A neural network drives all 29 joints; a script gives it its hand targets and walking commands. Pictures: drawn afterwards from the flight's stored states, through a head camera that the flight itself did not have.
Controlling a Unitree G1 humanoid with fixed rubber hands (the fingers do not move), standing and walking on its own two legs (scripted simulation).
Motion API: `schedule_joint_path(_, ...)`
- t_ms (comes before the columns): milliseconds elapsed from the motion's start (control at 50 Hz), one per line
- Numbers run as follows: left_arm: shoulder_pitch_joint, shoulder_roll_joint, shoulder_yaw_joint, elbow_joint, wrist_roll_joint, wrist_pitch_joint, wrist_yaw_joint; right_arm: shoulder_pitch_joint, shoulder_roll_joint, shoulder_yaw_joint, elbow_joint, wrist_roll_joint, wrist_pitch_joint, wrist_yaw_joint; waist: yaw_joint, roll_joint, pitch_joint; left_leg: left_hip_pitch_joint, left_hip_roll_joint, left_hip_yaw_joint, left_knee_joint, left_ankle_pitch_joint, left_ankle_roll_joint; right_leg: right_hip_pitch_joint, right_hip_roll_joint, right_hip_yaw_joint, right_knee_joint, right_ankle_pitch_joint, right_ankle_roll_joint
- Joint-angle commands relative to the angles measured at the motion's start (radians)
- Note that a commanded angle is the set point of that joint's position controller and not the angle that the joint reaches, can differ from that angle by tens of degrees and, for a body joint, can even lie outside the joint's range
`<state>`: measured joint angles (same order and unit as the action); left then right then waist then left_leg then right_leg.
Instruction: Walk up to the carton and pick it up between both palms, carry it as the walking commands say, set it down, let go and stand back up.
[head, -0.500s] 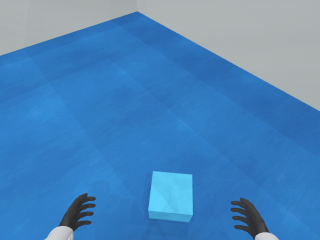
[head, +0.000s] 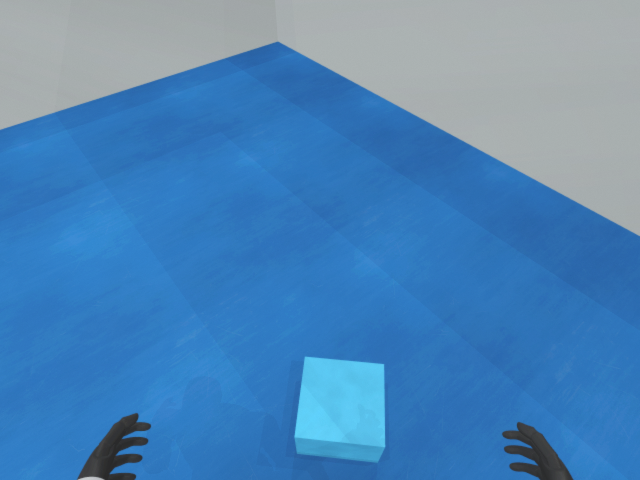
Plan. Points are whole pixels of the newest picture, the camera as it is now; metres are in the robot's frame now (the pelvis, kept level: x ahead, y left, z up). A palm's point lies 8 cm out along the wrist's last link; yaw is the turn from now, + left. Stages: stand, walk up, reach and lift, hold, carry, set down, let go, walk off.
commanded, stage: stand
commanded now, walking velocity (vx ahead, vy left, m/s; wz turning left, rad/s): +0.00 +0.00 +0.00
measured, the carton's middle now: (340, 408) +0.43 -0.05 -0.69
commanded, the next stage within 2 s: none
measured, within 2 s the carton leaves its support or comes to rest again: neither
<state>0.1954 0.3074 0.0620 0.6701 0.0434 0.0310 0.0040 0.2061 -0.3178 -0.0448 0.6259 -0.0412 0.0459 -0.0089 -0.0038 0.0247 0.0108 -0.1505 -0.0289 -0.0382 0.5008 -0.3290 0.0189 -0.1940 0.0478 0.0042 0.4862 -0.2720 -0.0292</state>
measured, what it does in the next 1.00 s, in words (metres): stands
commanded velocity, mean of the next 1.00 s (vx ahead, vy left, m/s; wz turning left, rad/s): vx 0.00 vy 0.00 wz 0.00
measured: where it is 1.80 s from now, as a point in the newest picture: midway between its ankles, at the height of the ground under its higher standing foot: outside the picture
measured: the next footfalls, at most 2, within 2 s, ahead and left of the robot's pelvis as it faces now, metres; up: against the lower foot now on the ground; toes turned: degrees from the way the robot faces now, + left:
none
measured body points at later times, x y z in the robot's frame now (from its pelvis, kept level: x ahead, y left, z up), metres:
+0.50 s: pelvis +0.01 +0.00 +0.01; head +0.01 -0.01 +0.46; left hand +0.14 +0.30 -0.09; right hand +0.15 -0.30 -0.10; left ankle -0.04 +0.11 -0.74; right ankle -0.01 -0.10 -0.74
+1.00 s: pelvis -0.01 -0.01 +0.01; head -0.01 -0.01 +0.46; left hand +0.10 +0.31 -0.10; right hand +0.11 -0.32 -0.10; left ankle -0.04 +0.11 -0.74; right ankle -0.01 -0.10 -0.74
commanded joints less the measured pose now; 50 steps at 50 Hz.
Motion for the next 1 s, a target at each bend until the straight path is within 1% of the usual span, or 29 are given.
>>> schedule_joint_path(0,-0.057,0.130,0.028,-0.039,-0.003,-0.030,0.006,-0.055,-0.128,-0.027,-0.040,0.000,-0.040,-0.005,0.004,-0.015,-0.063,-0.022,0.094,-0.088,-0.079,0.260,-0.022,0.044,-0.106,0.101,-0.070,0.237,0.019)
schedule_joint_path(60,-0.054,0.148,0.025,-0.008,-0.005,-0.033,0.013,-0.047,-0.148,-0.027,-0.007,0.002,-0.046,-0.012,0.003,-0.019,-0.077,-0.004,0.099,-0.088,-0.078,0.314,-0.021,0.064,-0.113,0.103,-0.065,0.292,0.016)
schedule_joint_path(140,-0.057,0.168,0.020,0.033,-0.007,-0.037,0.017,-0.043,-0.170,-0.023,0.036,0.005,-0.050,-0.017,0.003,-0.020,-0.073,0.006,0.105,-0.093,-0.083,0.353,-0.020,0.078,-0.120,0.107,-0.071,0.330,0.013)
schedule_joint_path(320,-0.073,0.187,0.013,0.105,-0.012,-0.043,0.021,-0.056,-0.190,-0.011,0.110,0.011,-0.057,-0.022,0.005,-0.017,-0.063,0.022,0.114,-0.101,-0.104,0.389,-0.016,0.108,-0.134,0.112,-0.093,0.369,0.008)
schedule_joint_path(980,-0.122,0.233,-0.012,0.279,-0.024,-0.052,0.011,-0.090,-0.230,0.012,0.281,0.020,-0.070,-0.015,0.010,-0.021,-0.010,0.028,0.131,-0.120,-0.217,0.247,-0.002,0.121,-0.156,0.137,-0.198,0.229,0.000)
